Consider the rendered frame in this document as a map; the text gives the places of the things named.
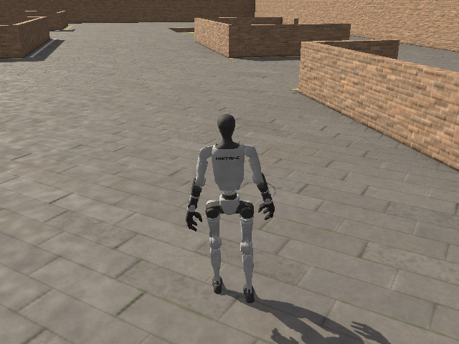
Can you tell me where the right robot upper arm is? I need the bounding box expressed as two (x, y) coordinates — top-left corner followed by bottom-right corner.
(242, 145), (264, 184)

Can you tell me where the left robot hand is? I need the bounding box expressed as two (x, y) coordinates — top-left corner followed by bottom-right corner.
(186, 211), (202, 231)

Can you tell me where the left robot shin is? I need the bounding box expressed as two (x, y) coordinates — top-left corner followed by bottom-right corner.
(209, 237), (221, 285)

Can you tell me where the right robot hand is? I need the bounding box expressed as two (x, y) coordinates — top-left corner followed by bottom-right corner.
(258, 202), (275, 220)

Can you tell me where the robot left forearm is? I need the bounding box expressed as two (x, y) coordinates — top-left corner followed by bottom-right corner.
(187, 176), (202, 212)

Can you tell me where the robot right forearm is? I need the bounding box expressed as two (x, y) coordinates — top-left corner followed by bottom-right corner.
(257, 173), (273, 204)

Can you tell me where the humanoid robot torso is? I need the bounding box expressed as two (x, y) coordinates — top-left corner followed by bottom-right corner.
(211, 142), (245, 215)

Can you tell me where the left robot upper arm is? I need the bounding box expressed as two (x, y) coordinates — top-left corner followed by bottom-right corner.
(194, 145), (212, 187)

